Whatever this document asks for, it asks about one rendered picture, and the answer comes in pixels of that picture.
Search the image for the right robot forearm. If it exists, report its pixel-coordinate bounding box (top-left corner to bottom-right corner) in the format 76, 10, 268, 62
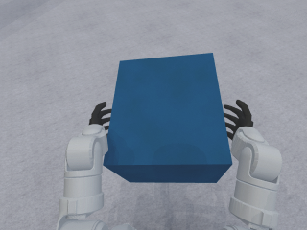
228, 126, 283, 230

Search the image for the robot left upper arm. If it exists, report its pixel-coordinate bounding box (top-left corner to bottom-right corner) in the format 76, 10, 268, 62
60, 219, 109, 230

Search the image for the robot right hand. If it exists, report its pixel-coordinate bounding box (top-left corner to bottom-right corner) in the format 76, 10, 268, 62
224, 100, 253, 140

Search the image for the carton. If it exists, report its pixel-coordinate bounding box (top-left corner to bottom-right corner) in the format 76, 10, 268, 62
103, 53, 233, 183

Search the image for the robot left hand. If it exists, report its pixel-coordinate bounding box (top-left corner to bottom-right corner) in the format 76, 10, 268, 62
89, 102, 112, 138

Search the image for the left robot forearm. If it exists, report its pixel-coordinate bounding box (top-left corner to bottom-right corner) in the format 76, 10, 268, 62
56, 124, 108, 230

